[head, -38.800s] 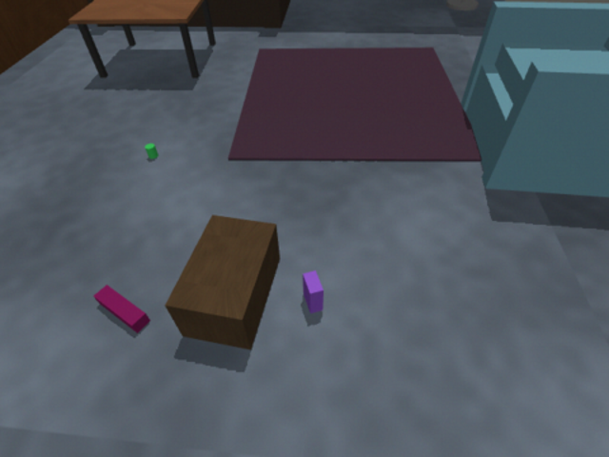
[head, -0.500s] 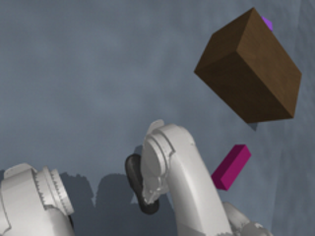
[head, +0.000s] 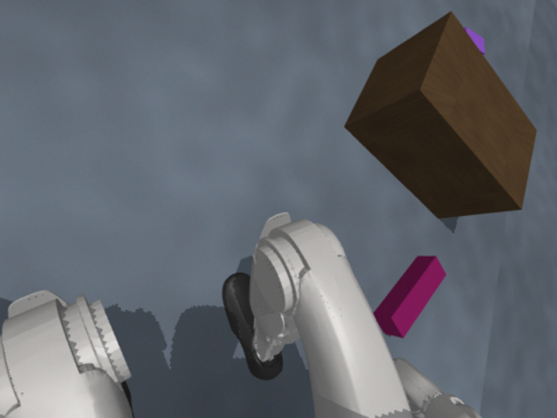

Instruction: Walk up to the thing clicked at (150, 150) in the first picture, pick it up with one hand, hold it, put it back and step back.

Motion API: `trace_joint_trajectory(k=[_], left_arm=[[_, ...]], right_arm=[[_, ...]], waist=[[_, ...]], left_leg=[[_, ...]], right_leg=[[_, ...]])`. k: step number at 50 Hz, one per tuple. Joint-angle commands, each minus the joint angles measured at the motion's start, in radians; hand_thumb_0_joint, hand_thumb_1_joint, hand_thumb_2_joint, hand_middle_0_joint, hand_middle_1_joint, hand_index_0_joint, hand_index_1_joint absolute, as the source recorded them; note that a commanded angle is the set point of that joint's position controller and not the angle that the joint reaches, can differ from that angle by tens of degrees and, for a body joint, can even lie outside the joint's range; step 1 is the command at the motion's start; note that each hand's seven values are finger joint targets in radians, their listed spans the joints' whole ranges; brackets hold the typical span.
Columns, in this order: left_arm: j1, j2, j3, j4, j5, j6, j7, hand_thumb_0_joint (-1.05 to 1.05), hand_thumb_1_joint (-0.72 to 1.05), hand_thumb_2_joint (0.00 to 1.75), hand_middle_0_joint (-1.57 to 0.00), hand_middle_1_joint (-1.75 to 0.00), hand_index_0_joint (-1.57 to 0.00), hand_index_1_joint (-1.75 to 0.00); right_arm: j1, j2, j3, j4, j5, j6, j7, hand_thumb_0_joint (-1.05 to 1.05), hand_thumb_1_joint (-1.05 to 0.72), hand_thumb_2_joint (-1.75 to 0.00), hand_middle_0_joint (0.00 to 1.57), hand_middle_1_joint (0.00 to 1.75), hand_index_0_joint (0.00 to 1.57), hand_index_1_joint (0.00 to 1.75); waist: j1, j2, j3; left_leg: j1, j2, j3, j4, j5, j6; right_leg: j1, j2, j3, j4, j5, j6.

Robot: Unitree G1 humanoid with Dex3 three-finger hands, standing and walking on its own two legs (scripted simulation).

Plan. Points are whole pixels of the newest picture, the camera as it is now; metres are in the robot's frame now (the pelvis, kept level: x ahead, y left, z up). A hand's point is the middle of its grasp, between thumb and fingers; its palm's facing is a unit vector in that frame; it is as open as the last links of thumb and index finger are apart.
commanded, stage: close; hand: left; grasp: from above
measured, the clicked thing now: out of the picture +0.45 +0.40 -0.27
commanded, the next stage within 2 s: settle in 0.42 s
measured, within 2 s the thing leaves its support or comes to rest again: leaves its support in 0.80 s
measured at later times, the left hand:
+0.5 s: hand out of the picture +0.42 +0.39 -0.25, palm faces -0.45 -0.18 -0.87, open 7.3 cm
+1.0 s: hand out of the picture +0.44 +0.40 -0.21, palm faces -0.41 -0.16 -0.90, open 7.2 cm
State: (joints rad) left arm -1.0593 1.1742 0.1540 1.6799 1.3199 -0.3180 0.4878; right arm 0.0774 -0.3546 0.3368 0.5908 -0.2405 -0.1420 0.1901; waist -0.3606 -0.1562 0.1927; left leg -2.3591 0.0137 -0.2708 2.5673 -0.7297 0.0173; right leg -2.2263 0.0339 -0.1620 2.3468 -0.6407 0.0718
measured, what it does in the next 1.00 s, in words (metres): stands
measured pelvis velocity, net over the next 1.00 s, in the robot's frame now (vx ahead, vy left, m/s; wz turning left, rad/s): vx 0.00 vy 0.00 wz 0.02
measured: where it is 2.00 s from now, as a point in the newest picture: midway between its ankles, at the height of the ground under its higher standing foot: (193, 383)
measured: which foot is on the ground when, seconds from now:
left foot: down 0.00-1.00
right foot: down 0.00-1.00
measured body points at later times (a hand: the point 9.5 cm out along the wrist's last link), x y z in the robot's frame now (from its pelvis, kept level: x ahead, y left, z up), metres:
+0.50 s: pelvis +0.00 +0.00 +0.00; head +0.27 +0.15 +0.32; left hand +0.45 +0.40 -0.20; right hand +0.08 -0.25 -0.05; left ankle +0.06 +0.12 -0.27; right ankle +0.13 -0.13 -0.27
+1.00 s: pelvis +0.00 +0.00 +0.00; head +0.26 +0.15 +0.34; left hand +0.45 +0.41 -0.16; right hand +0.09 -0.26 -0.05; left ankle +0.06 +0.12 -0.27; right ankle +0.13 -0.13 -0.27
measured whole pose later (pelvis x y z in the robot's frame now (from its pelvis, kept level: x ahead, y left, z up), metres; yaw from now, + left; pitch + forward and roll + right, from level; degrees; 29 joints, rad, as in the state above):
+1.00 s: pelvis +0.00 +0.00 +0.00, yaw +1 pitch +30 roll -16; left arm -1.03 1.09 0.16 1.50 1.30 -0.27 0.39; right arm 0.11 -0.35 0.26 0.60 -0.21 -0.12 0.19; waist -0.32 -0.11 0.12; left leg -2.38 0.00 -0.25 2.54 -0.71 0.02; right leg -2.24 0.02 -0.15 2.34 -0.64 0.06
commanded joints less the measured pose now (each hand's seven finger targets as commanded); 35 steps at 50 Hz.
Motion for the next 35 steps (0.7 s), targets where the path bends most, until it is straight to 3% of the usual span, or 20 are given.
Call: trace_joint_trajectory(k=[1,4,5,11,12,13,17,18,19,20,21,23,25,27,29,30,31,32,34,35], left_arm=[[-0.210,0.269,0.020,-0.138,-0.010,-0.006,0.046,0.00,0.26,0.59,-0.54,-0.87,-0.62,-0.78],[-0.211,0.265,0.015,-0.116,-0.007,-0.007,0.050,0.00,0.30,0.57,-0.57,-0.84,-0.65,-0.76],[-0.223,0.291,0.036,-0.133,-0.010,-0.009,0.060,0.00,0.32,0.55,-0.59,-0.84,-0.67,-0.74],[-0.208,0.253,0.008,-0.071,-0.007,0.005,0.065,0.00,0.44,0.50,-0.64,-0.84,-0.75,-0.73],[-0.227,0.235,-0.016,-0.109,-0.003,0.003,0.058,0.00,0.45,0.48,-0.65,-0.83,-0.77,-0.72],[-0.216,0.253,0.004,-0.088,-0.002,0.007,0.060,0.00,0.47,0.49,-0.66,-0.84,-0.78,-0.72],[-0.237,0.266,0.006,-0.127,-0.011,0.001,0.056,0.00,0.54,0.52,-0.75,-0.82,-0.84,-0.71],[-0.219,0.279,0.025,-0.104,-0.010,0.004,0.061,0.00,0.57,0.50,-0.76,-0.81,-0.86,-0.70],[-0.267,0.257,-0.006,-0.170,-0.008,-0.001,0.054,0.00,0.59,0.49,-0.77,-0.82,-0.88,-0.70],[-0.221,0.272,0.012,-0.118,-0.003,0.008,0.053,0.00,0.61,0.49,-0.78,-0.83,-0.89,-0.71],[-0.218,0.252,-0.001,-0.109,-0.007,0.009,0.049,0.00,0.62,0.51,-0.80,-0.81,-0.91,-0.70],[-0.203,0.257,0.014,-0.078,-0.017,0.007,0.051,0.00,0.65,0.51,-0.83,-0.80,-0.93,-0.69],[-0.234,0.266,0.018,-0.128,-0.011,0.002,0.052,0.00,0.66,0.52,-0.85,-0.80,-0.94,-0.70],[-0.226,0.227,-0.013,-0.112,-0.013,0.006,0.042,0.00,0.62,0.49,-0.84,-0.83,-0.96,-0.71],[-0.227,0.265,0.016,-0.126,-0.019,0.004,0.046,0.00,0.62,0.49,-0.83,-0.82,-0.95,-0.70],[-0.261,0.254,0.000,-0.171,-0.017,0.001,0.044,0.00,0.62,0.48,-0.83,-0.81,-0.95,-0.69],[-0.211,0.269,0.020,-0.099,-0.012,0.014,0.042,0.00,0.62,0.49,-0.84,-0.82,-0.95,-0.70],[-0.230,0.260,0.006,-0.140,-0.016,0.013,0.035,0.00,0.62,0.49,-0.84,-0.81,-0.95,-0.69],[-0.246,0.273,0.025,-0.170,-0.026,0.012,0.034,0.00,0.63,0.47,-0.85,-0.79,-0.96,-0.67],[-0.220,0.289,0.035,-0.148,-0.013,0.018,0.031,0.00,0.62,0.48,-0.85,-0.79,-0.96,-0.67]], right_arm=[[0.188,-0.341,-0.113,0.020,0.002,0.006,-0.013,0.00,-0.89,-0.90,0.20,0.30,0.20,0.30],[0.186,-0.337,-0.111,0.017,0.005,0.001,-0.012,0.00,-0.89,-0.90,0.20,0.30,0.20,0.30],[0.186,-0.342,-0.109,0.022,-0.001,0.004,-0.014,0.00,-0.89,-0.90,0.20,0.30,0.20,0.30],[0.180,-0.336,-0.109,0.029,0.003,0.002,-0.015,0.00,-0.89,-0.90,0.20,0.30,0.20,0.30],[0.184,-0.341,-0.118,0.027,0.001,-0.003,-0.013,0.00,-0.89,-0.90,0.20,0.30,0.20,0.30],[0.183,-0.339,-0.114,0.028,0.001,-0.001,-0.012,0.00,-0.89,-0.90,0.20,0.30,0.20,0.30],[0.177,-0.351,-0.124,0.020,0.007,-0.005,-0.014,0.00,-0.89,-0.90,0.20,0.30,0.20,0.30],[0.184,-0.348,-0.116,0.025,0.001,-0.004,-0.014,0.00,-0.90,-0.90,0.20,0.30,0.20,0.30],[0.188,-0.347,-0.120,0.025,0.006,-0.007,-0.011,0.00,-0.90,-0.90,0.20,0.30,0.20,0.30],[0.185,-0.341,-0.120,0.028,0.005,-0.007,-0.009,0.00,-0.90,-0.90,0.20,0.30,0.20,0.30],[0.193,-0.344,-0.121,0.026,0.003,-0.007,-0.008,0.00,-0.89,-0.90,0.20,0.30,0.20,0.30],[0.180,-0.344,-0.119,0.025,0.011,-0.006,-0.012,0.00,-0.90,-0.90,0.20,0.30,0.20,0.30],[0.188,-0.350,-0.126,0.025,0.005,-0.002,-0.015,0.00,-0.90,-0.90,0.20,0.30,0.20,0.30],[0.189,-0.340,-0.125,0.032,0.006,-0.005,-0.010,0.00,-0.91,-0.90,0.20,0.30,0.20,0.30],[0.193,-0.350,-0.122,0.031,0.008,-0.002,-0.011,0.00,-0.90,-0.90,0.20,0.30,0.20,0.30],[0.189,-0.336,-0.121,0.028,0.007,-0.003,-0.011,0.00,-0.90,-0.90,0.20,0.30,0.20,0.30],[0.192,-0.342,-0.123,0.030,0.006,0.000,-0.011,0.00,-0.90,-0.90,0.20,0.30,0.20,0.30],[0.191,-0.343,-0.127,0.028,0.010,0.000,-0.011,0.00,-0.90,-0.90,0.20,0.30,0.20,0.30],[0.191,-0.349,-0.130,0.027,0.011,0.002,-0.014,0.00,-0.90,-0.90,0.20,0.30,0.20,0.30],[0.195,-0.346,-0.128,0.027,0.011,0.002,-0.013,0.00,-0.90,-0.90,0.20,0.30,0.20,0.30]], waist=[[-0.045,0.576,-0.654],[-0.050,0.557,-0.624],[-0.041,0.572,-0.652],[-0.045,0.571,-0.631],[-0.054,0.594,-0.612],[-0.047,0.582,-0.627],[-0.042,0.574,-0.635],[-0.038,0.570,-0.653],[-0.041,0.589,-0.648],[-0.037,0.595,-0.662],[-0.049,0.577,-0.649],[-0.044,0.552,-0.625],[-0.036,0.590,-0.652],[-0.047,0.590,-0.642],[-0.042,0.593,-0.656],[-0.036,0.615,-0.683],[-0.036,0.591,-0.678],[-0.037,0.590,-0.666],[-0.029,0.615,-0.683],[-0.029,0.627,-0.683]], left_leg=[[0.542,0.037,0.091,-0.278,0.304,-0.018],[0.517,0.035,0.093,-0.276,0.264,-0.014],[0.526,0.036,0.092,-0.285,0.276,-0.017],[0.535,0.039,0.078,-0.289,0.279,-0.021],[0.535,0.038,0.087,-0.294,0.270,-0.021],[0.545,0.039,0.080,-0.296,0.270,-0.022],[0.525,0.036,0.087,-0.285,0.263,-0.018],[0.529,0.035,0.085,-0.285,0.276,-0.020],[0.540,0.034,0.089,-0.285,0.288,-0.021],[0.558,0.038,0.090,-0.285,0.297,-0.020],[0.537,0.035,0.093,-0.282,0.298,-0.017],[0.514,0.035,0.087,-0.281,0.270,-0.018],[0.550,0.036,0.081,-0.296,0.283,-0.025],[0.554,0.039,0.084,-0.287,0.291,-0.022],[0.556,0.038,0.079,-0.294,0.306,-0.025],[0.563,0.036,0.088,-0.290,0.314,-0.022],[0.565,0.037,0.086,-0.290,0.310,-0.021],[0.542,0.036,0.094,-0.281,0.306,-0.019],[0.566,0.034,0.090,-0.290,0.321,-0.026],[0.576,0.036,0.093,-0.290,0.320,-0.025]], right_leg=[[0.321,0.040,-0.115,-0.153,0.252,-0.085],[0.307,0.040,-0.111,-0.156,0.225,-0.086],[0.329,0.041,-0.115,-0.160,0.235,-0.085],[0.282,0.040,-0.123,-0.142,0.233,-0.086],[0.278,0.040,-0.116,-0.145,0.230,-0.087],[0.290,0.040,-0.118,-0.147,0.229,-0.086],[0.297,0.037,-0.112,-0.153,0.228,-0.086],[0.313,0.037,-0.116,-0.153,0.236,-0.087],[0.289,0.035,-0.112,-0.141,0.248,-0.088],[0.311,0.038,-0.108,-0.146,0.249,-0.086],[0.310,0.040,-0.109,-0.149,0.254,-0.083],[0.292,0.037,-0.113,-0.151,0.226,-0.088],[0.292,0.035,-0.118,-0.149,0.236,-0.090],[0.277,0.038,-0.114,-0.142,0.239,-0.087],[0.297,0.037,-0.118,-0.144,0.249,-0.086],[0.312,0.038,-0.112,-0.144,0.261,-0.088],[0.310,0.036,-0.112,-0.147,0.256,-0.087],[0.306,0.038,-0.108,-0.148,0.254,-0.087],[0.302,0.034,-0.112,-0.148,0.262,-0.093],[0.303,0.034,-0.107,-0.147,0.254,-0.093]])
